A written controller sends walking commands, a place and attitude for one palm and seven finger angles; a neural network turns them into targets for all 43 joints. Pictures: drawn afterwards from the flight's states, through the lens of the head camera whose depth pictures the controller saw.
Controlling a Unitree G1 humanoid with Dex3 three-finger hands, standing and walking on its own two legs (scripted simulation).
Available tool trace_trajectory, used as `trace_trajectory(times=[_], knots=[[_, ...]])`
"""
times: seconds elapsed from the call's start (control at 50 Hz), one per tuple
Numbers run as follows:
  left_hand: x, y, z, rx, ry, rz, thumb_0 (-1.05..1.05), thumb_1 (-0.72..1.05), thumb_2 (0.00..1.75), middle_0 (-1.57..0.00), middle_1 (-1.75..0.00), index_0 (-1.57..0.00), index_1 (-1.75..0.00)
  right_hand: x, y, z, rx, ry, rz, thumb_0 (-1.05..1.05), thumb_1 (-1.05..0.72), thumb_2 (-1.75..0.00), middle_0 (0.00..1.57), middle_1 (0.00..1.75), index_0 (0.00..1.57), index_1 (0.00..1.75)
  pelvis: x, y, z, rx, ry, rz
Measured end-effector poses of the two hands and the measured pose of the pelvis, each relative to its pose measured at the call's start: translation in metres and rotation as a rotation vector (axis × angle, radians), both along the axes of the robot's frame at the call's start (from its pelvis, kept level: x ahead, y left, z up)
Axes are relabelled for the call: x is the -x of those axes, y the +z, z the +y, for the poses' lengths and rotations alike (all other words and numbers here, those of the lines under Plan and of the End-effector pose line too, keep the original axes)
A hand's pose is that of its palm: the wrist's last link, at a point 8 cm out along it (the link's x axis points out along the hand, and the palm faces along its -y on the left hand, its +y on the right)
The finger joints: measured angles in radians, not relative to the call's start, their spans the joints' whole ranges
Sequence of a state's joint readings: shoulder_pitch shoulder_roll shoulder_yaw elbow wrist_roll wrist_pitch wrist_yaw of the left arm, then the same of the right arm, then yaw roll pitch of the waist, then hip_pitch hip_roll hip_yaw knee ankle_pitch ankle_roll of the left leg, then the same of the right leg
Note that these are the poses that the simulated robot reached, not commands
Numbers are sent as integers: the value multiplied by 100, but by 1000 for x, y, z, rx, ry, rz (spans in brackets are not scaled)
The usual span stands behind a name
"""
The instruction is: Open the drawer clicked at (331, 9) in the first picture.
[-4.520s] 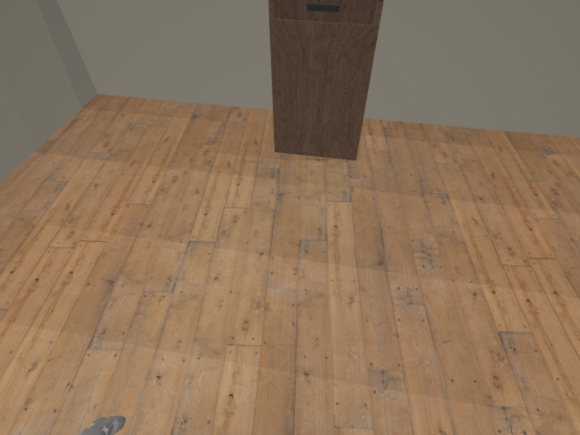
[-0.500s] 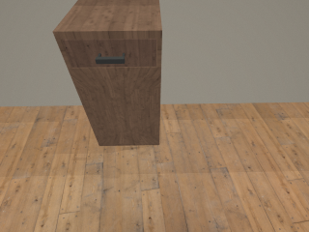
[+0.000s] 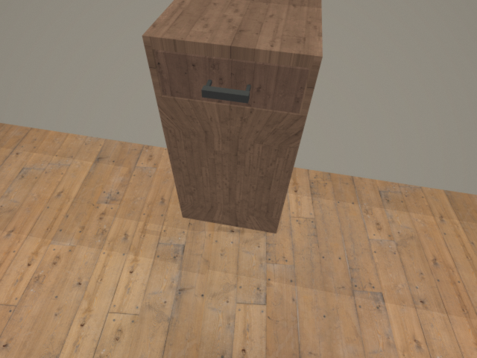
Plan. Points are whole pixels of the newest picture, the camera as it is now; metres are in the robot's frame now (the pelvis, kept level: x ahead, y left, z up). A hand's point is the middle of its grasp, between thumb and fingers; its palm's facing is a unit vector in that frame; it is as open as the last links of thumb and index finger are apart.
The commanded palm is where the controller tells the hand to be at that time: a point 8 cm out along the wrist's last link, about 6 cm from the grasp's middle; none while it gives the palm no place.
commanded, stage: take the last steps up to it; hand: left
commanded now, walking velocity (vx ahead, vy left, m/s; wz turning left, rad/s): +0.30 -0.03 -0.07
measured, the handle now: (227, 89) +0.76 +0.13 +0.02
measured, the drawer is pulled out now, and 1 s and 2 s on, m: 0.00 0.00 0.00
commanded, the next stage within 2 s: come to a stop and stand still in 0.44 s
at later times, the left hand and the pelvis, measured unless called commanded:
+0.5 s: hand (188, 273) +0.30 +0.15 -0.16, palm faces -0.05 -0.97 -0.24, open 7.3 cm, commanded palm none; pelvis +0.17 -0.03 -0.01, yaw -2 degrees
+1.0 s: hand (172, 299) +0.25 +0.18 -0.18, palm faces +0.03 -0.98 -0.20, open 7.3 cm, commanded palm none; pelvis +0.22 -0.01 +0.00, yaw -3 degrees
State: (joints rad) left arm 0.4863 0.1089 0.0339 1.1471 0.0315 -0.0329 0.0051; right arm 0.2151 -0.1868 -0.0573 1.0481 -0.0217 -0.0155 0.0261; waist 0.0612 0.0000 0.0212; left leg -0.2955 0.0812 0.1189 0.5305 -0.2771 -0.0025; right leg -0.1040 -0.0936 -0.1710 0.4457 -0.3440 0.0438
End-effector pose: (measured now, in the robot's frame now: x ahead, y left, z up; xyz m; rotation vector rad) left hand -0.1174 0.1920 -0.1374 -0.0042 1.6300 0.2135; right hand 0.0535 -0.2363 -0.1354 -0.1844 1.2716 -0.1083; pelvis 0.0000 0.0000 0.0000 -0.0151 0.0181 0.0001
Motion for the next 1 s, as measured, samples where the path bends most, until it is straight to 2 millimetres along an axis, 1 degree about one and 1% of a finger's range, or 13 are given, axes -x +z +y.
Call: trace_trajectory(times=[0.04, 0.1, 0.16, 0.24, 0.38, 0.42, 0.46, 0.52, 0.58, 0.68, 0.76, 0.86, 1.0], knots=[[-6, -7, 9, 18, -13, 41, 1, 91, 90, -20, -30, -21, -30, -20, -1, 12, 9, -5, -45, 1, -91, -90, 19, 30, 19, 30, -11, -5, 8, -10, -8, -3], [-43, -8, 26, 17, -63, 32, 1, 91, 90, -20, -30, -20, -30, -33, 6, 21, 21, -53, -85, 0, -93, -90, 19, 30, 20, 30, -28, -1, 15, -13, -29, -10], [-102, -7, 42, -6, -107, -58, 1, 91, 90, -20, -30, -20, -30, -34, 11, 20, 39, -86, -66, -1, -95, -90, 20, 30, 20, 30, -47, 5, 18, -14, -31, -12], [-195, -4, 54, -52, -150, -227, 1, 91, 90, -20, -30, -20, -30, -22, 8, 22, 24, -110, 30, -1, -94, -90, 20, 30, 20, 30, -74, 8, 15, -23, -28, -15], [-349, 7, 37, -105, -261, -445, 1, 91, 90, -20, -30, -20, -30, -2, -14, 22, -52, -193, 221, 0, -92, -90, 20, 30, 20, 30, -128, -3, -6, -44, -41, -27], [-384, 6, 25, -120, -291, -491, 1, 91, 90, -20, -30, -20, -30, -3, -25, 18, -75, -215, 266, 0, -91, -90, 20, 30, 20, 30, -147, -13, -17, -46, -43, -32], [-406, 6, 14, -130, -301, -528, 0, 91, 90, -20, -30, -20, -30, -12, -32, 11, -92, -222, 299, 1, -91, -90, 20, 30, 20, 30, -160, -17, -25, -36, -39, -40], [-415, 10, 2, -125, -277, -528, 0, 91, 90, -20, -30, -20, -30, -41, -29, -1, -90, -212, 282, 1, -91, -90, 20, 30, 20, 30, -177, -11, -33, -33, -32, -53], [-408, 13, -9, -112, -255, -473, 0, 91, 90, -20, -30, -20, -30, -84, -23, -15, -73, -188, 213, 1, -91, -90, 19, 30, 20, 30, -191, -2, -38, -29, -31, -49], [-400, 15, -2, -138, -226, -395, -1, 95, 90, -20, -30, -21, -30, -152, -15, -25, -49, -151, 95, 1, -91, -90, 19, 30, 19, 30, -210, 5, -40, -22, -37, -35], [-391, 8, 4, -124, -201, -342, -1, 94, 90, -20, -30, -21, -30, -189, -12, -26, -22, -126, 49, 1, -93, -90, 19, 30, 19, 30, -219, 3, -33, -14, -41, -38], [-380, -10, 19, -98, -156, -298, 0, 92, 90, -20, -30, -21, -30, -219, -9, -18, 20, -92, 2, 1, -92, -90, 19, 30, 20, 30, -226, -5, -17, 8, -31, -45], [-364, -13, 33, -84, -149, -250, 1, 91, 90, -20, -30, -20, -30, -226, 6, -3, 46, -59, -34, 0, -92, -90, 19, 30, 20, 30, -215, 1, -9, -1, -46, -37]])
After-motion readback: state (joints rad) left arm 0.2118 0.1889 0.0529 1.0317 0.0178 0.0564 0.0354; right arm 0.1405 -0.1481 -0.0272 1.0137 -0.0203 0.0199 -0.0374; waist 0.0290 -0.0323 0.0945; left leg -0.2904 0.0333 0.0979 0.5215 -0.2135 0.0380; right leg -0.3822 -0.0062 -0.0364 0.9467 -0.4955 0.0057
